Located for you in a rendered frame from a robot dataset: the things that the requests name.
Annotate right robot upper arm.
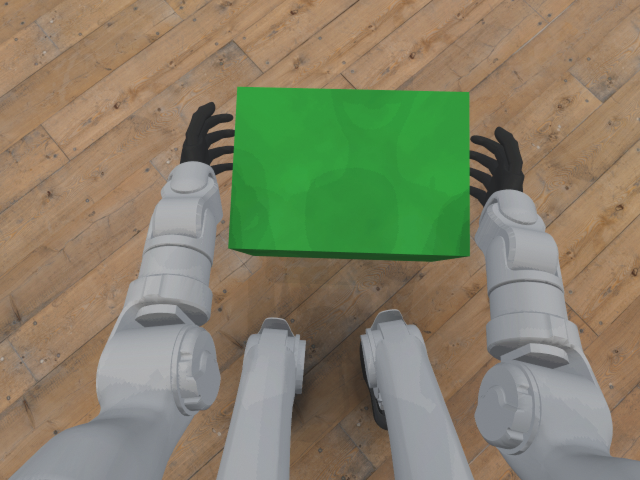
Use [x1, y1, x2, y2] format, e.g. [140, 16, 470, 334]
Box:
[474, 360, 640, 480]

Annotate left robot upper arm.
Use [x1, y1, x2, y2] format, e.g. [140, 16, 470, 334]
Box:
[8, 323, 221, 480]

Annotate robot left hand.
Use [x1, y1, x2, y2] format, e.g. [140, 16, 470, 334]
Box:
[180, 102, 235, 175]

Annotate robot right hand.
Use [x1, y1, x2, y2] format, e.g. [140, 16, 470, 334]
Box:
[470, 127, 525, 208]

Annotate robot right shin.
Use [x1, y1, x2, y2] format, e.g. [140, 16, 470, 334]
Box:
[370, 309, 427, 410]

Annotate right robot thigh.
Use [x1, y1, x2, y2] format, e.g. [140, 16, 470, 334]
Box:
[360, 320, 474, 480]

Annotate right robot forearm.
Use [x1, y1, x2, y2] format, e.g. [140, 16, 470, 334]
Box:
[475, 189, 613, 446]

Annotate carton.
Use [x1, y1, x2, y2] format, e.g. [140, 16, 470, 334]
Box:
[228, 87, 470, 262]

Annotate left robot forearm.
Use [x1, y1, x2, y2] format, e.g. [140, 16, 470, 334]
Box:
[96, 161, 223, 407]

